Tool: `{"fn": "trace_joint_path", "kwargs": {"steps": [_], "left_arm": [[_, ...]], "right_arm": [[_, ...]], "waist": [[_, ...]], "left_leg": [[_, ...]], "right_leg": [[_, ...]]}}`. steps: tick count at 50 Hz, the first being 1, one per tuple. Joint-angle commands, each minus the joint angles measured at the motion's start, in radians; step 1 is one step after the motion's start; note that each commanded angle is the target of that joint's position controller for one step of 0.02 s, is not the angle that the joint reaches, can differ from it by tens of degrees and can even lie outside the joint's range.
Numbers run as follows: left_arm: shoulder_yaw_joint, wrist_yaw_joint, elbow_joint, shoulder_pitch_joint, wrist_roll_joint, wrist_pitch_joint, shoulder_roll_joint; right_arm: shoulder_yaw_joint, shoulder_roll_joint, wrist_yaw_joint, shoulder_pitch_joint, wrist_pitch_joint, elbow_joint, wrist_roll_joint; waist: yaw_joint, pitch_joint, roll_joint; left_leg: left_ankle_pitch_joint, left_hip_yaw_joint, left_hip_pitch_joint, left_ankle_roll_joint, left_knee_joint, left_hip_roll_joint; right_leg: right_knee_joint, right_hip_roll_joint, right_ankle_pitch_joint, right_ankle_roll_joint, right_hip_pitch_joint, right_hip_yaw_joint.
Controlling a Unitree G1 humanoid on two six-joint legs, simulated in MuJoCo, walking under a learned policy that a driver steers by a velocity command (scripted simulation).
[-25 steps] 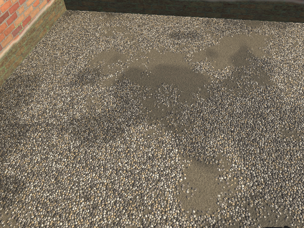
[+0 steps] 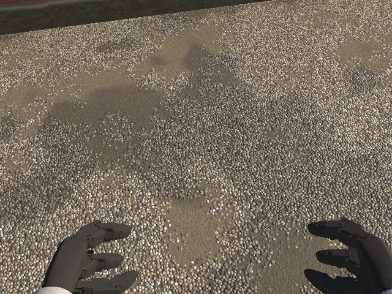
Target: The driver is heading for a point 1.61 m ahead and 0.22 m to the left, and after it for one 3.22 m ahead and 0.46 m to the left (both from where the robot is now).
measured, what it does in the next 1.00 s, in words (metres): stands, turning left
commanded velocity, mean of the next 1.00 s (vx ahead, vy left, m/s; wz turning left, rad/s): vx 0.85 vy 0.00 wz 0.28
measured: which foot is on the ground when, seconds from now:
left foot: down 0.00-1.00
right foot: down 0.00-1.00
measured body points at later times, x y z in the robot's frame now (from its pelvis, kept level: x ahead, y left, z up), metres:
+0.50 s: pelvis -0.01 +0.00 +0.01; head -0.03 -0.01 +0.46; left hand +0.28 +0.16 +0.06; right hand +0.23 -0.19 -0.02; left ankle -0.02 +0.11 -0.73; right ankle +0.03 -0.11 -0.73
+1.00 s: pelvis +0.01 +0.02 +0.01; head -0.01 +0.03 +0.46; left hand +0.13 +0.29 -0.05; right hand +0.28 -0.11 -0.03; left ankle -0.02 +0.11 -0.73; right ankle +0.03 -0.11 -0.73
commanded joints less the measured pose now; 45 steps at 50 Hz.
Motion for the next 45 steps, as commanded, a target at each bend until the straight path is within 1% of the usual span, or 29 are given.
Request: {"fn": "trace_joint_path", "kwargs": {"steps": [1, 3, 4, 6, 8, 9, 12, 13, 14, 15, 16, 17, 18, 20, 22, 26, 27, 28, 30, 31, 32, 33, 34, 35, 37, 39, 41, 44, 45], "left_arm": [[0.025, -0.002, -0.119, -0.083, 0.006, -0.017, 0.086], [0.015, -0.003, -0.126, -0.100, 0.011, -0.018, 0.073], [0.008, -0.007, -0.128, -0.119, 0.011, -0.022, 0.064], [-0.003, -0.016, -0.129, -0.137, 0.007, -0.031, 0.052], [-0.008, -0.023, -0.126, -0.156, 0.004, -0.038, 0.052], [-0.009, -0.027, -0.132, -0.181, 0.001, -0.045, 0.053], [-0.024, -0.034, -0.138, -0.225, 0.020, -0.067, 0.043], [-0.021, -0.029, -0.122, -0.229, 0.009, -0.073, 0.058], [-0.025, -0.032, -0.126, -0.248, 0.007, -0.079, 0.059], [-0.030, -0.035, -0.127, -0.265, 0.009, -0.084, 0.052], [-0.040, -0.035, -0.125, -0.273, 0.022, -0.087, 0.041], [-0.045, -0.035, -0.121, -0.277, 0.028, -0.092, 0.035], [-0.049, -0.036, -0.124, -0.284, 0.032, -0.096, 0.033], [-0.057, -0.037, -0.120, -0.275, 0.040, -0.104, 0.029], [-0.060, -0.037, -0.112, -0.259, 0.045, -0.113, 0.036], [-0.061, -0.031, -0.116, -0.266, 0.045, -0.125, 0.055], [-0.057, -0.035, -0.126, -0.285, 0.038, -0.132, 0.068], [-0.058, -0.036, -0.130, -0.282, 0.034, -0.133, 0.068], [-0.054, -0.027, -0.127, -0.256, 0.040, -0.130, 0.072], [-0.055, -0.024, -0.127, -0.250, 0.043, -0.128, 0.072], [-0.044, -0.012, -0.121, -0.243, 0.057, -0.128, 0.099], [-0.045, -0.012, -0.137, -0.271, 0.065, -0.123, 0.105], [-0.040, -0.006, -0.132, -0.264, 0.067, -0.120, 0.105], [-0.036, 0.000, -0.126, -0.249, 0.067, -0.118, 0.104], [-0.030, 0.005, -0.097, -0.194, 0.057, -0.108, 0.102], [-0.026, 0.006, -0.070, -0.158, 0.042, -0.097, 0.095], [-0.018, 0.003, -0.043, -0.125, 0.029, -0.089, 0.100], [-0.008, 0.000, -0.003, -0.075, 0.017, -0.081, 0.109], [-0.008, 0.002, 0.004, -0.046, 0.011, -0.075, 0.113]], "right_arm": [[-0.025, -0.079, 0.007, -0.104, -0.023, -0.102, -0.008], [-0.016, -0.066, 0.015, -0.122, -0.030, -0.108, -0.008], [-0.013, -0.060, 0.016, -0.114, -0.033, -0.109, -0.005], [-0.005, -0.058, 0.019, -0.124, -0.038, -0.119, -0.006], [0.000, -0.062, 0.018, -0.119, -0.042, -0.127, -0.004], [0.001, -0.071, 0.015, -0.118, -0.045, -0.128, 0.002], [0.017, -0.068, 0.009, -0.106, -0.042, -0.131, 0.012], [0.009, -0.081, 0.001, -0.057, -0.046, -0.110, 0.024], [0.014, -0.085, -0.004, -0.061, -0.044, -0.108, 0.032], [0.018, -0.084, -0.008, -0.067, -0.041, -0.108, 0.036], [0.029, -0.072, -0.009, -0.066, -0.034, -0.110, 0.034], [0.030, -0.077, -0.004, -0.053, -0.021, -0.101, 0.033], [0.033, -0.081, -0.001, -0.057, -0.014, -0.101, 0.034], [0.039, -0.086, 0.002, -0.064, -0.009, -0.093, 0.038], [0.042, -0.090, 0.006, -0.064, -0.007, -0.085, 0.044], [0.043, -0.099, 0.014, -0.061, 0.003, -0.086, 0.041], [0.048, -0.092, 0.025, -0.082, -0.002, -0.094, 0.039], [0.047, -0.104, 0.029, -0.082, 0.005, -0.097, 0.042], [0.041, -0.120, 0.031, -0.068, 0.011, -0.096, 0.044], [0.043, -0.119, 0.034, -0.080, 0.010, -0.105, 0.042], [0.040, -0.124, 0.027, -0.081, 0.017, -0.109, 0.045], [0.044, -0.109, 0.033, -0.076, 0.018, -0.118, 0.033], [0.042, -0.112, 0.035, -0.061, 0.017, -0.113, 0.027], [0.038, -0.121, 0.037, -0.048, 0.016, -0.108, 0.027], [0.037, -0.125, 0.038, -0.027, 0.022, -0.096, 0.025], [0.037, -0.123, 0.041, -0.016, 0.034, -0.085, 0.028], [0.033, -0.122, 0.046, -0.011, 0.048, -0.078, 0.035], [0.023, -0.118, 0.052, 0.010, 0.067, -0.058, 0.049], [0.019, -0.126, 0.052, 0.019, 0.070, -0.052, 0.054]], "waist": [[0.022, -0.220, -0.061], [0.031, -0.223, -0.059], [0.025, -0.220, -0.074], [0.034, -0.191, -0.076], [0.033, -0.161, -0.071], [0.031, -0.152, -0.065], [0.029, -0.145, -0.068], [0.008, -0.217, -0.080], [0.010, -0.182, -0.083], [0.009, -0.156, -0.077], [0.007, -0.144, -0.076], [0.005, -0.146, -0.063], [0.009, -0.130, -0.055], [0.021, -0.132, -0.028], [0.030, -0.157, -0.033], [0.013, -0.190, -0.059], [0.009, -0.201, -0.085], [0.010, -0.182, -0.084], [0.006, -0.176, -0.059], [0.007, -0.192, -0.051], [0.003, -0.207, -0.090], [-0.026, -0.173, -0.092], [-0.032, -0.206, -0.084], [-0.035, -0.233, -0.064], [-0.034, -0.288, -0.019], [-0.032, -0.290, 0.023], [-0.030, -0.251, 0.049], [-0.029, -0.167, 0.059], [-0.026, -0.137, 0.049]], "left_leg": [[0.335, -0.045, 0.272, -0.025, -0.008, 0.099], [0.265, -0.041, 0.266, -0.029, -0.021, 0.097], [0.206, -0.045, 0.262, -0.033, -0.034, 0.095], [0.114, -0.048, 0.265, -0.036, -0.062, 0.099], [0.059, -0.053, 0.269, -0.032, -0.085, 0.106], [0.046, -0.060, 0.260, -0.027, -0.102, 0.113], [0.038, -0.089, 0.235, -0.011, -0.140, 0.135], [0.023, -0.111, 0.273, -0.006, -0.128, 0.136], [0.033, -0.120, 0.258, 0.001, -0.136, 0.142], [0.040, -0.131, 0.233, 0.008, -0.148, 0.148], [0.042, -0.148, 0.212, 0.014, -0.160, 0.153], [0.020, -0.162, 0.171, 0.033, -0.176, 0.150], [0.020, -0.181, 0.136, 0.041, -0.191, 0.150], [0.031, -0.224, 0.088, 0.052, -0.206, 0.146], [0.059, -0.268, 0.070, 0.056, -0.197, 0.132], [0.089, -0.327, 0.031, 0.052, -0.165, 0.105], [0.074, -0.340, -0.007, 0.038, -0.156, 0.104], [0.072, -0.352, -0.045, 0.032, -0.152, 0.097], [0.084, -0.370, -0.101, 0.037, -0.147, 0.084], [0.110, -0.377, -0.118, 0.037, -0.139, 0.079], [0.116, -0.375, -0.157, 0.045, -0.132, 0.076], [0.176, -0.366, -0.169, 0.043, -0.097, 0.064], [0.214, -0.366, -0.171, 0.040, -0.078, 0.062], [0.251, -0.371, -0.183, 0.040, -0.070, 0.062], [0.327, -0.389, -0.159, 0.036, -0.053, 0.066], [0.358, -0.415, -0.141, 0.035, -0.069, 0.072], [0.318, -0.439, -0.132, 0.044, -0.099, 0.071], [0.217, -0.468, -0.136, 0.062, -0.144, 0.065], [0.305, -0.471, -0.140, 0.064, -0.144, 0.069]], "right_leg": [[-0.095, -0.089, 0.507, -0.026, -0.103, 0.009], [-0.133, -0.090, 0.455, -0.018, -0.094, 0.033], [-0.160, -0.095, 0.401, -0.022, -0.093, 0.053], [-0.206, -0.101, 0.321, -0.016, -0.117, 0.078], [-0.238, -0.103, 0.244, -0.010, -0.145, 0.098], [-0.249, -0.109, 0.211, -0.002, -0.142, 0.106], [-0.271, -0.123, 0.133, 0.015, -0.125, 0.110], [-0.300, -0.134, 0.028, 0.006, -0.099, 0.140], [-0.318, -0.140, -0.036, 0.006, -0.121, 0.142], [-0.323, -0.143, -0.068, 0.010, -0.128, 0.133], [-0.319, -0.143, -0.073, 0.014, -0.124, 0.116], [-0.313, -0.133, -0.091, 0.025, -0.097, 0.092], [-0.298, -0.130, -0.077, 0.033, -0.082, 0.069], [-0.268, -0.138, -0.015, 0.041, -0.038, 0.026], [-0.248, -0.160, 0.062, 0.038, -0.001, -0.009], [-0.225, -0.192, 0.183, 0.034, 0.047, -0.056], [-0.216, -0.202, 0.180, 0.039, 0.081, -0.059], [-0.215, -0.204, 0.187, 0.039, 0.096, -0.070], [-0.198, -0.207, 0.213, 0.035, 0.139, -0.099], [-0.188, -0.212, 0.245, 0.035, 0.163, -0.113], [-0.184, -0.216, 0.280, 0.023, 0.217, -0.126], [-0.199, -0.232, 0.412, 0.012, 0.199, -0.124], [-0.188, -0.241, 0.480, 0.000, 0.239, -0.135], [-0.175, -0.247, 0.519, -0.006, 0.284, -0.153], [-0.171, -0.252, 0.579, -0.025, 0.336, -0.167], [-0.184, -0.247, 0.507, -0.030, 0.337, -0.180], [-0.218, -0.238, 0.346, -0.030, 0.300, -0.193], [-0.272, -0.222, 0.139, -0.037, 0.239, -0.211], [-0.270, -0.216, 0.163, -0.037, 0.225, -0.212]]}}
